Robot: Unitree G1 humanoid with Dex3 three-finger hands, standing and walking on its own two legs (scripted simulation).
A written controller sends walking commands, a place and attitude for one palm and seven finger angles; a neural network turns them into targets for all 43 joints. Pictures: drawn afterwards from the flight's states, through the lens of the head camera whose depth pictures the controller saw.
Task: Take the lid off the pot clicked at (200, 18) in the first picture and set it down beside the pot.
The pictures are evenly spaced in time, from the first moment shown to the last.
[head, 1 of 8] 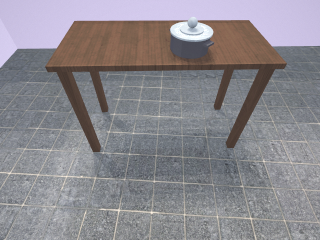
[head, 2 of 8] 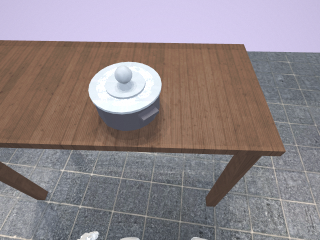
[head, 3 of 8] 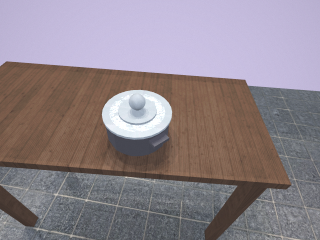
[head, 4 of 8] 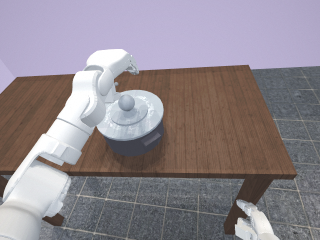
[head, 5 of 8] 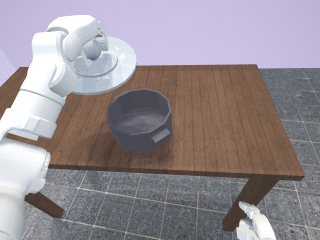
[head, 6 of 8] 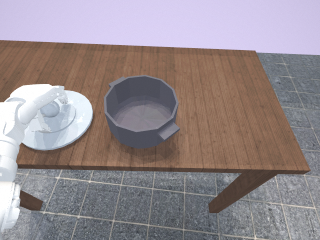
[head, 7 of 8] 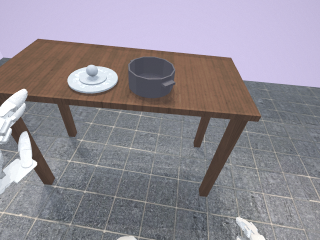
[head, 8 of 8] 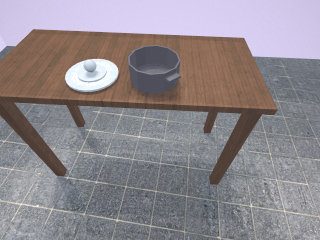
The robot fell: no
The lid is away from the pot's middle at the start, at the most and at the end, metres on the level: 0.00 0.25 0.25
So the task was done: yes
